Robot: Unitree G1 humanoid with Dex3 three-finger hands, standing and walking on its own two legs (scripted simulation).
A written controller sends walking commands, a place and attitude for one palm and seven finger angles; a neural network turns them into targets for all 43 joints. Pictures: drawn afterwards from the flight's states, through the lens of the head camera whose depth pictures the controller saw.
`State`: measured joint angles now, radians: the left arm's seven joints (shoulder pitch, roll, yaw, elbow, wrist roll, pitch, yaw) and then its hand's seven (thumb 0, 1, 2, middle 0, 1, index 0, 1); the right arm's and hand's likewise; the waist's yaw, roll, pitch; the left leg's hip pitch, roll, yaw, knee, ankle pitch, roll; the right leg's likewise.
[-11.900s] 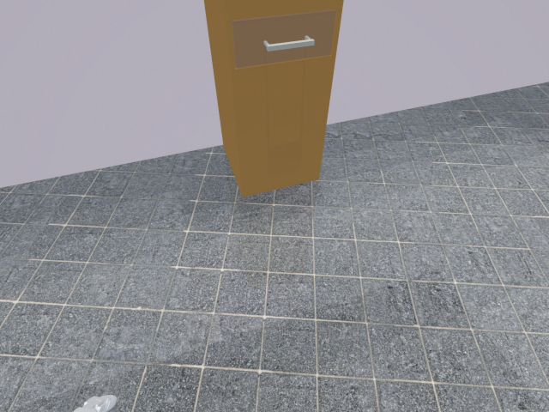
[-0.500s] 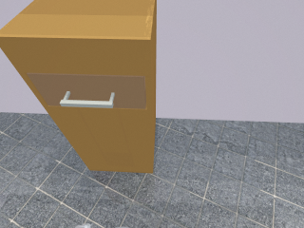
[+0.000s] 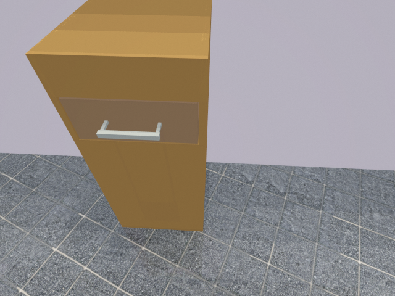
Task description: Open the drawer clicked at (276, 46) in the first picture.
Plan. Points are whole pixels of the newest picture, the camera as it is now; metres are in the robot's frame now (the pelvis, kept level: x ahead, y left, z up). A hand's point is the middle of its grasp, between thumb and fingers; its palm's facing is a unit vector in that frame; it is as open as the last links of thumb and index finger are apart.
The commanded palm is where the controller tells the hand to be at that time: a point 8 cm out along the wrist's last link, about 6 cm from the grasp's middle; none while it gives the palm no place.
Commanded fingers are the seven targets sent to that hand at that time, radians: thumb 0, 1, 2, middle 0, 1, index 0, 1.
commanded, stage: come to a stop and stand still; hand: left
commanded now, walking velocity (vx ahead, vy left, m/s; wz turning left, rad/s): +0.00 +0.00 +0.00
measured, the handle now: (130, 130) +0.54 +0.24 +0.00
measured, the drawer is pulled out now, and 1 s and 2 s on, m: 0.00 0.00 0.00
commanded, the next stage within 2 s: look again from close up in 0.20 s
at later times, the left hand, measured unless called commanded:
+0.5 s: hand out of the picture +0.03 +0.20 -0.17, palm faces +0.03 -0.97 -0.24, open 7.4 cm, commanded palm none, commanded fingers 0.00 0.90 0.90 -0.20 -0.30 -0.20 -0.30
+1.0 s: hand out of the picture +0.08 +0.27 -0.14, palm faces -0.07 -0.91 -0.41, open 7.4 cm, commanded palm +0.10 +0.30 -0.06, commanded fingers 0.00 0.81 0.86 -0.21 -0.36 -0.21 -0.36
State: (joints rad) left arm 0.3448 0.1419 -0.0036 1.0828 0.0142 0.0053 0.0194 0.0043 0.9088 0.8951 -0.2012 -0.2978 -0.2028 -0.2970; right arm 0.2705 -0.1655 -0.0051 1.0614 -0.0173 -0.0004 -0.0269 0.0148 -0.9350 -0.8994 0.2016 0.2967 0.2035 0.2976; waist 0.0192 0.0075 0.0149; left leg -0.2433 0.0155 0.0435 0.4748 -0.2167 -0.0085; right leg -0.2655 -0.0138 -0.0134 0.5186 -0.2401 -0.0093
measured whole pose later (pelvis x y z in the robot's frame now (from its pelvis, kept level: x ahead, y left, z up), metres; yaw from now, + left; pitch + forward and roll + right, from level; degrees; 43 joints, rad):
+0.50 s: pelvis +0.01 +0.01 +0.00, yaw +1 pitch -1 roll -1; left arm 0.31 0.20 0.02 1.03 0.02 -0.01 0.03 0.01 0.91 0.89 -0.21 -0.30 -0.21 -0.30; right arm 0.35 -0.20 -0.03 1.03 -0.03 -0.01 -0.02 0.01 -0.91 -0.90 0.20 0.30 0.20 0.30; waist -0.02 0.01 -0.03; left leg -0.28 0.03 0.02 0.57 -0.29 0.00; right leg -0.26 0.00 -0.03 0.55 -0.28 -0.01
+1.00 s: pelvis -0.01 +0.03 +0.00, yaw +0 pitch -3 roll +0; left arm 0.29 0.30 0.04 0.73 0.18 0.04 0.03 0.01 0.90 0.89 -0.21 -0.30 -0.21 -0.30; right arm 0.21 -0.28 0.00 0.91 -0.01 -0.04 -0.02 0.01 -0.91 -0.90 0.20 0.30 0.20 0.30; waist 0.03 -0.02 0.03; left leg -0.22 -0.01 0.06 0.47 -0.21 0.03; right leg -0.23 -0.04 0.00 0.50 -0.21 0.01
